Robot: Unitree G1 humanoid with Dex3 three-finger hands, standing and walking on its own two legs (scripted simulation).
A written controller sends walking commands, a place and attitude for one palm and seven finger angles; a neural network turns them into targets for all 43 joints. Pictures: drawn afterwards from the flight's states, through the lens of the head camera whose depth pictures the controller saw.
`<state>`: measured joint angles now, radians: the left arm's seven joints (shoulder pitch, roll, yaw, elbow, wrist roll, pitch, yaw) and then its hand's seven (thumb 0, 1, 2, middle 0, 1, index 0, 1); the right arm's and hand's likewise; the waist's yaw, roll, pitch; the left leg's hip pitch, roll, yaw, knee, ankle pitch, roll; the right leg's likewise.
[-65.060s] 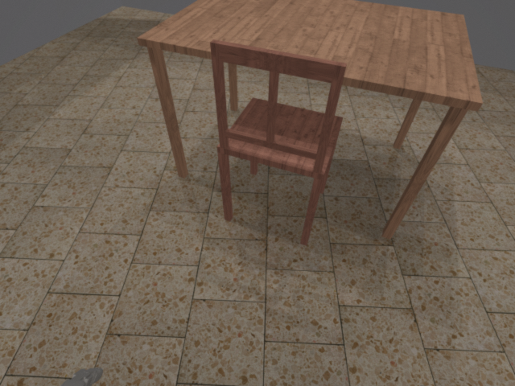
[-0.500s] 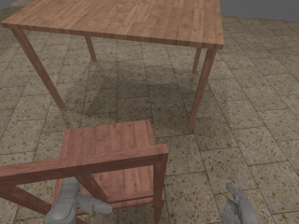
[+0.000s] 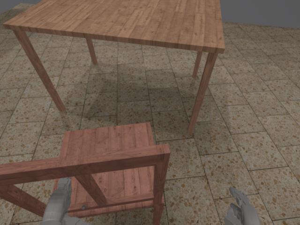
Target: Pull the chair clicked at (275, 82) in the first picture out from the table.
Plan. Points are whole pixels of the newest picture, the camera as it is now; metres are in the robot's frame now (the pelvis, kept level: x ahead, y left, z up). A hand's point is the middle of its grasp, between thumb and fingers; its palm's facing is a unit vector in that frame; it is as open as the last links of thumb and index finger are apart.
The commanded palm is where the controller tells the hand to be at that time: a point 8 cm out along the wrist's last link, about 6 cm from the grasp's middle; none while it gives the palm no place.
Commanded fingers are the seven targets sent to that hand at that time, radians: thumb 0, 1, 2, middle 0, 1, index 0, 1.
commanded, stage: draw the fingers out of the gap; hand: left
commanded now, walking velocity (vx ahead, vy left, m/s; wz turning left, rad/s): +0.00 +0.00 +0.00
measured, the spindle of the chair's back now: (93, 189) +0.23 +0.17 -0.05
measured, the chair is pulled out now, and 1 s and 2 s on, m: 0.57 0.57 0.56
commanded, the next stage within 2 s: draw the hand back to the body in 0.50 s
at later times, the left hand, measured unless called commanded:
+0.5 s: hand out of the picture +0.12 +0.17 -0.02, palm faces +0.08 -0.98 -0.16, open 17.5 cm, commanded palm +0.08 +0.22 +0.00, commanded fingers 0.00 -0.55 0.20 0.00 0.00 0.00 0.00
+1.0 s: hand out of the picture +0.13 +0.18 +0.04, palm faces +0.05 -1.00 -0.08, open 17.5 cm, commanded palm +0.08 +0.24 +0.07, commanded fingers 0.00 -0.55 0.20 0.00 0.00 0.00 0.00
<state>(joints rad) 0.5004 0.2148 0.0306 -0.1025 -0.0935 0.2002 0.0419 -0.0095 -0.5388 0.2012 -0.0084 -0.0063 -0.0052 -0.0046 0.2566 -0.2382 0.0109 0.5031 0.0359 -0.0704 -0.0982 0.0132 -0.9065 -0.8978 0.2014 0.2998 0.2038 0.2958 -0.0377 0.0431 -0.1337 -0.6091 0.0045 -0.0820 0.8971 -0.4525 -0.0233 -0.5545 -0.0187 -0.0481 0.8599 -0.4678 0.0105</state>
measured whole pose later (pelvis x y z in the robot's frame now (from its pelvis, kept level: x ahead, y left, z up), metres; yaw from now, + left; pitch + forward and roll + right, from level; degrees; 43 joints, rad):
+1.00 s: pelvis -0.03 +0.00 -0.03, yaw +0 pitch +11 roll -2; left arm 0.75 0.24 0.11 -0.33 -0.25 -0.31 -0.18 -0.01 -0.55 0.20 -0.01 0.00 0.00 0.00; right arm 0.20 -0.17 -0.03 0.55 0.07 -0.15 -0.09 0.01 -0.91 -0.90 0.20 0.30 0.20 0.30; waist 0.02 0.04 -0.14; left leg -0.77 0.01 -0.10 1.09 -0.50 -0.04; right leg -0.71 -0.01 -0.07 1.04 -0.52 0.00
